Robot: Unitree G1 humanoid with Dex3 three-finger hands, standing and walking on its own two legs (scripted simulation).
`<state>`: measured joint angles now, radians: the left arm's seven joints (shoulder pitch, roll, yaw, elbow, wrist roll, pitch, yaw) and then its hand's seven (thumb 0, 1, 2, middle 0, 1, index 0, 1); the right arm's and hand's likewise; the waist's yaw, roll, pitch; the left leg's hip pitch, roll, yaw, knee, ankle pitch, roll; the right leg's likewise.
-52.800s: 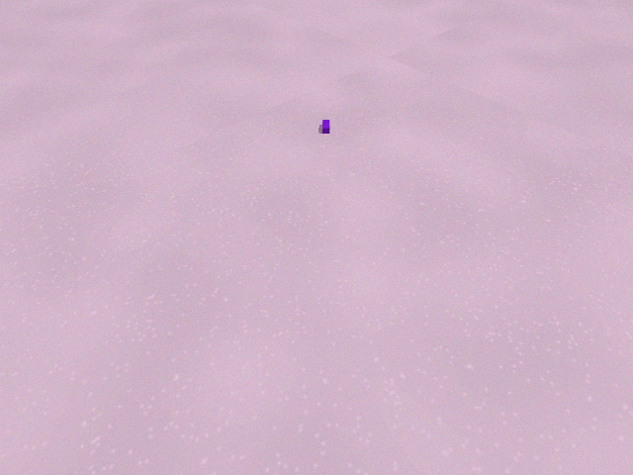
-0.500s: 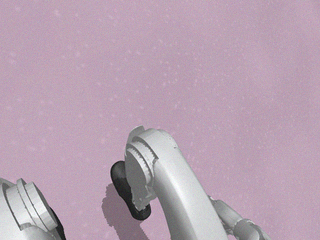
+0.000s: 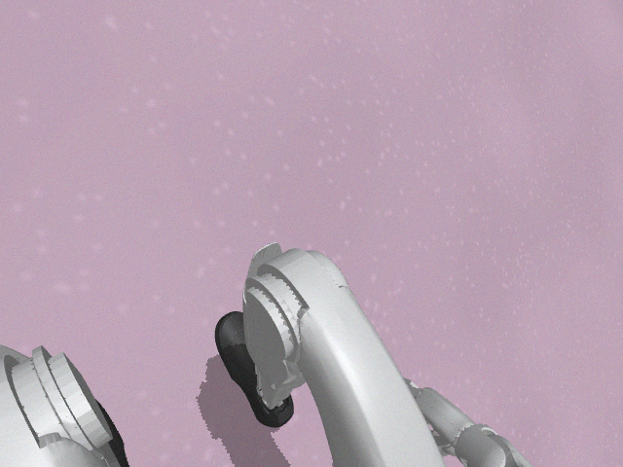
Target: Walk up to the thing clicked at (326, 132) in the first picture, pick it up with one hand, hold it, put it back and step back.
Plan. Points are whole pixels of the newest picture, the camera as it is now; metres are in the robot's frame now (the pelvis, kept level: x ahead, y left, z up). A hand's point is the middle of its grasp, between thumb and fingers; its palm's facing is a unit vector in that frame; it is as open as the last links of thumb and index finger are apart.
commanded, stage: close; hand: left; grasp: from above
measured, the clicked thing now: out of the picture +0.47 +0.41 -0.29
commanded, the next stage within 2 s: settle in 1.38 s
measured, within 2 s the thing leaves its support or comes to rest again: leaves its support in 1.72 s
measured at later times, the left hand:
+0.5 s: hand out of the picture +0.44 +0.39 -0.25, palm faces -0.45 -0.15 -0.88, open 10.1 cm
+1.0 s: hand out of the picture +0.45 +0.40 -0.24, palm faces -0.44 -0.15 -0.89, open 8.4 cm
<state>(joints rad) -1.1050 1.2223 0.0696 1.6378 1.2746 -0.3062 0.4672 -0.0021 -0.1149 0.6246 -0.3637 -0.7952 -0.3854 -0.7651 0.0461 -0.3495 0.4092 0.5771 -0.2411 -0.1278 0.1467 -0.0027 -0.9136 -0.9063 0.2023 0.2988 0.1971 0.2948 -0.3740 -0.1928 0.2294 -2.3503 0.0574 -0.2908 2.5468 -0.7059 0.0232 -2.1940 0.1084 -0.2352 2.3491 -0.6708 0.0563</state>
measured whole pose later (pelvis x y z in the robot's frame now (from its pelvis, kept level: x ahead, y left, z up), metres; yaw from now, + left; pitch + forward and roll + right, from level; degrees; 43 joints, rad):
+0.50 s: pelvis +0.00 +0.00 +0.00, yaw +0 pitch +26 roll -17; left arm -1.10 1.23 0.07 1.65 1.27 -0.31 0.47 0.00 0.12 0.44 -0.51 -0.66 -0.56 -0.62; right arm 0.04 -0.35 0.42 0.58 -0.25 -0.12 0.14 0.00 -0.91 -0.90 0.20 0.30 0.20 0.29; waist -0.38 -0.19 0.23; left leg -2.35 0.06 -0.29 2.55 -0.71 0.03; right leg -2.19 0.11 -0.24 2.35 -0.67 0.06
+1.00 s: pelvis +0.00 +0.00 +0.00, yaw +0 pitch +26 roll -17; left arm -1.11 1.23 0.08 1.63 1.28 -0.30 0.46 0.00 0.34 0.27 -0.68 -0.48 -0.73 -0.43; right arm 0.05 -0.35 0.41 0.57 -0.24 -0.12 0.14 0.00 -0.91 -0.90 0.20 0.30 0.20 0.29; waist -0.38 -0.19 0.23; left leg -2.36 0.06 -0.29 2.55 -0.71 0.03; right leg -2.20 0.11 -0.24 2.35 -0.67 0.06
